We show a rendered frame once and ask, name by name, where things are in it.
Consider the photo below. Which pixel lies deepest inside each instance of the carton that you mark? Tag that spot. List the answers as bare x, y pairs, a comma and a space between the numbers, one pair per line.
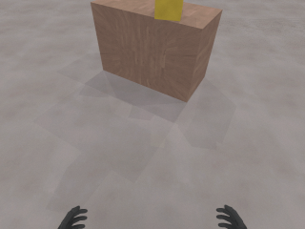
168, 9

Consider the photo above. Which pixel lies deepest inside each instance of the robot left hand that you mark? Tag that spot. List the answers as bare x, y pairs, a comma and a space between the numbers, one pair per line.
69, 219

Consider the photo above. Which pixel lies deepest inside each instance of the robot right hand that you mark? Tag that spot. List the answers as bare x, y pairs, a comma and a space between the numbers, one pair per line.
233, 217

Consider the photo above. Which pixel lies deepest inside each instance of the pedestal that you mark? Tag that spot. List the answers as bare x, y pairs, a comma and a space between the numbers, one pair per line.
167, 56

